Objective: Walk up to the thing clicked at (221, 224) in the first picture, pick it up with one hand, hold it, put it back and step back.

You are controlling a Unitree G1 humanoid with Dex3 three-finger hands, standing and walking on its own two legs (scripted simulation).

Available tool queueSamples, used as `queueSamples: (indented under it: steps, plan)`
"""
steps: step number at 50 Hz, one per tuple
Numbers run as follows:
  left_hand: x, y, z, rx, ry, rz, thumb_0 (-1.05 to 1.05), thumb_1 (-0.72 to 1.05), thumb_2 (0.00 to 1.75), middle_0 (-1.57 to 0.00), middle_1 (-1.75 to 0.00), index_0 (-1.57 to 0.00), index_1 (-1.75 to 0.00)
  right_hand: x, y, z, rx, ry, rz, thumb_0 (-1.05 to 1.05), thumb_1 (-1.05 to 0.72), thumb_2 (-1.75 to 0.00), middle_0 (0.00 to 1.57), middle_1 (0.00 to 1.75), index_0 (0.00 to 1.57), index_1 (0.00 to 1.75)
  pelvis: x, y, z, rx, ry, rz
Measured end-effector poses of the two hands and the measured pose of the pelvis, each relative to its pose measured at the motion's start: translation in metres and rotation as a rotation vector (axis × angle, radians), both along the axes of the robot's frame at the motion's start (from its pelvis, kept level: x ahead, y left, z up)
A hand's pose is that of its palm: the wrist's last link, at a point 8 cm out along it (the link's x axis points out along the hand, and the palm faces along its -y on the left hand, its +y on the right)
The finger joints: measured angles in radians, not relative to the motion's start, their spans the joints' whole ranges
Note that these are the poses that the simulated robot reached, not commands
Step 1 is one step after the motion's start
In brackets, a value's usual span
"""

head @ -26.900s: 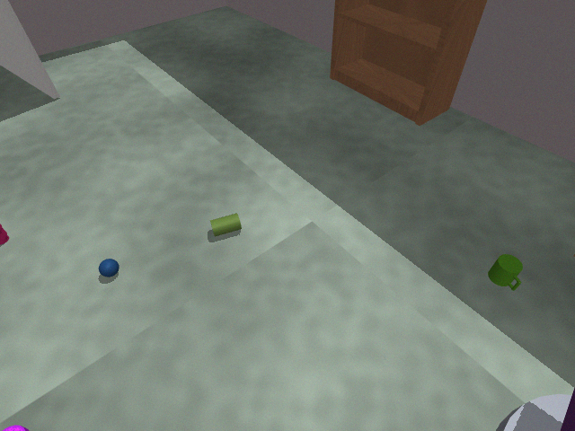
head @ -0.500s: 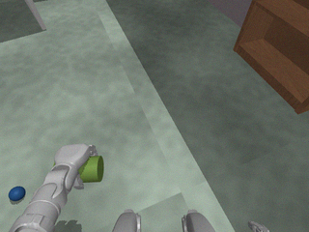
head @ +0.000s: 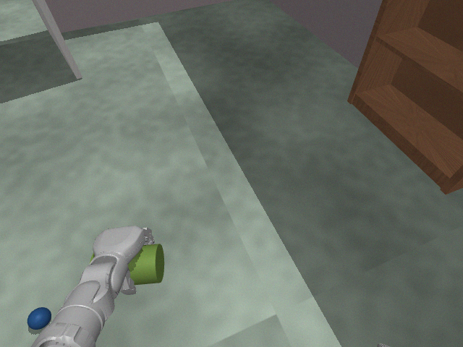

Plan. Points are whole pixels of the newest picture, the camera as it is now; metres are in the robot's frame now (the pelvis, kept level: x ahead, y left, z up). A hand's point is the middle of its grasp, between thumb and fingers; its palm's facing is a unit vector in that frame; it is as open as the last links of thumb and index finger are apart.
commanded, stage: hold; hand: left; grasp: from above
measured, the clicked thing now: (129, 265) +0.32 +0.23 -0.10
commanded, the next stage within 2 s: crouch in 1.88 s
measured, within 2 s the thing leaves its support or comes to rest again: neither
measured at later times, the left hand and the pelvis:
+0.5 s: hand (125, 256) +0.31 +0.22 -0.04, palm faces -0.48 -0.05 -0.88, open 10.3 cm; pelvis +0.01 +0.00 +0.02, yaw +0 degrees
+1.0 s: hand (123, 261) +0.29 +0.21 -0.02, palm faces -0.46 -0.04 -0.89, open 10.3 cm; pelvis +0.00 -0.01 +0.03, yaw +0 degrees
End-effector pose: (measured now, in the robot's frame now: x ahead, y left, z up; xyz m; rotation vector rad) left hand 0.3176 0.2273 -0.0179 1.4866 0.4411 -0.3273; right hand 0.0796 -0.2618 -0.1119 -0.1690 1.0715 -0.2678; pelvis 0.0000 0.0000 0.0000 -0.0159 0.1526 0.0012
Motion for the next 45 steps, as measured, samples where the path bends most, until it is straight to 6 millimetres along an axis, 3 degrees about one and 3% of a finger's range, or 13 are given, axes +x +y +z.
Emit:
queueSamples:
  steps: [19, 45]
  plan:
    - [0.004, -0.006, 0.032, 0.003, 0.003, -0.029, 0.01, -0.04, 0.49, -0.69, -0.49, -0.73, -0.48, 0.035, -0.006, 0.021, 0.005, -0.073, 0.015, 0.01, -0.90, -0.90, 0.20, 0.30, 0.20, 0.30, 0.012, -0.004, 0.016, 0.010, -0.060, -0.004]
    - [-0.015, -0.014, 0.054, -0.002, -0.006, -0.051, 0.01, -0.04, 0.47, -0.69, -0.49, -0.73, -0.47, 0.042, -0.003, 0.031, 0.024, -0.114, 0.035, 0.01, -0.90, -0.90, 0.20, 0.30, 0.20, 0.30, 0.001, -0.008, 0.025, 0.017, -0.115, -0.009]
